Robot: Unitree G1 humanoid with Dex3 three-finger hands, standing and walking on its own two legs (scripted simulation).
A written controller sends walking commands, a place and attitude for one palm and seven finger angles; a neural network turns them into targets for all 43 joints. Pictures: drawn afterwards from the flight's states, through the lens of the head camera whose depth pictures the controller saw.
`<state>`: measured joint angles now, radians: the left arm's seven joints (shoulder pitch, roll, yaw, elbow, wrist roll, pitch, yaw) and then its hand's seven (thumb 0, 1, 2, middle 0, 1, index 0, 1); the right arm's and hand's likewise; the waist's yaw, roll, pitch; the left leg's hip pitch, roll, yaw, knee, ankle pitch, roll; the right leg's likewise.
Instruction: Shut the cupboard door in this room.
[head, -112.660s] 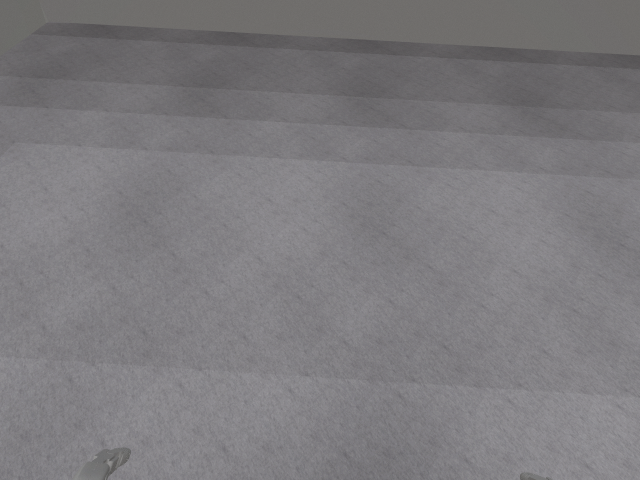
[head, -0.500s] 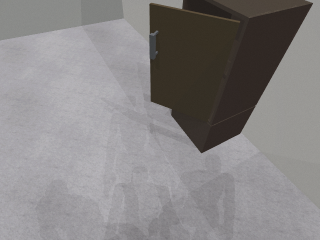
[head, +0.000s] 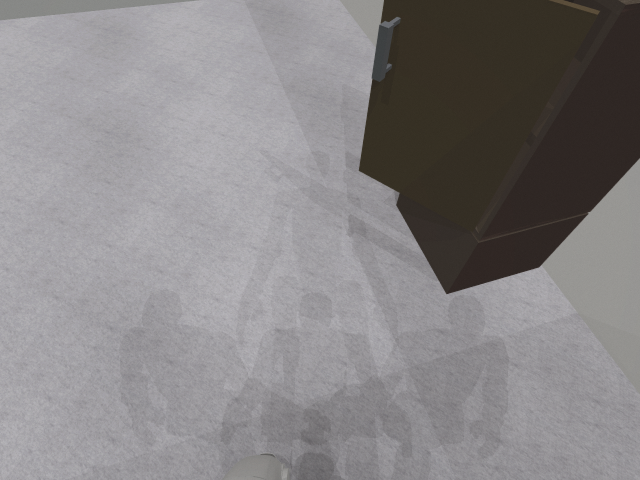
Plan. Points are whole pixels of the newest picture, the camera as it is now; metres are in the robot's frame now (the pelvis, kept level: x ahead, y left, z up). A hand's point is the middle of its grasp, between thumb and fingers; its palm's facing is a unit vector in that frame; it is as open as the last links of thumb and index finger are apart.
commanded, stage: walk to a spot facing it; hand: left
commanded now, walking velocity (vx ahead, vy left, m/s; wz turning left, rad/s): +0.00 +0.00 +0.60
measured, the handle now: (387, 49) +0.97 -0.11 +0.02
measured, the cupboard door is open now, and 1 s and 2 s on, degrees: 35 35 35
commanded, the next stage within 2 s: turn to face it in 0.96 s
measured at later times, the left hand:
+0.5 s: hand out of the picture +0.08 +0.21 -0.14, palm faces +0.30 -0.90 -0.31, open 7.4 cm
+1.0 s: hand out of the picture +0.04 +0.21 -0.18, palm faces +0.64 -0.74 -0.22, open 7.4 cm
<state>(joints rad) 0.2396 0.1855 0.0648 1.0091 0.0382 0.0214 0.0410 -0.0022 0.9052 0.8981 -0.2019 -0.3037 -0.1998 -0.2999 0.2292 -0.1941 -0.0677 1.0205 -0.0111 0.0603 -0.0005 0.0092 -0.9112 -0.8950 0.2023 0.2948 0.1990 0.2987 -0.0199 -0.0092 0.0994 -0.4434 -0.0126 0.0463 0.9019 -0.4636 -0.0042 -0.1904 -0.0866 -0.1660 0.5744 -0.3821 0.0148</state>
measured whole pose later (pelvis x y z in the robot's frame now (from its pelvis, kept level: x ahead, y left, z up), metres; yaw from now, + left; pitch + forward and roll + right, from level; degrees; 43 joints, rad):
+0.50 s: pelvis +0.05 -0.02 +0.00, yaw +19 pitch +2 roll +1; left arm 0.19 0.22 0.05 0.87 0.04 -0.01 0.00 0.00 0.91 0.90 -0.20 -0.30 -0.20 -0.30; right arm 0.23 -0.26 -0.07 0.94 -0.03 0.06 0.01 0.01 -0.91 -0.89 0.20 0.30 0.20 0.30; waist -0.03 0.06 0.05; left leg -0.47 -0.04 -0.09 0.94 -0.44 0.00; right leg -0.26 -0.04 -0.09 0.58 -0.34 -0.01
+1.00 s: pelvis +0.19 +0.08 -0.01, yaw +37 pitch +0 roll +1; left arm 0.37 0.20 0.06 0.99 0.03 0.01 0.00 0.01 0.91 0.90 -0.20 -0.30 -0.20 -0.30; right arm 0.09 -0.24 -0.03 0.87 -0.02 -0.03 0.02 0.01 -0.91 -0.89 0.20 0.29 0.20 0.30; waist 0.03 -0.03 0.13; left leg -0.38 -0.05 0.12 0.66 -0.29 0.11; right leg -0.39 -0.14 -0.07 1.29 -0.46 0.05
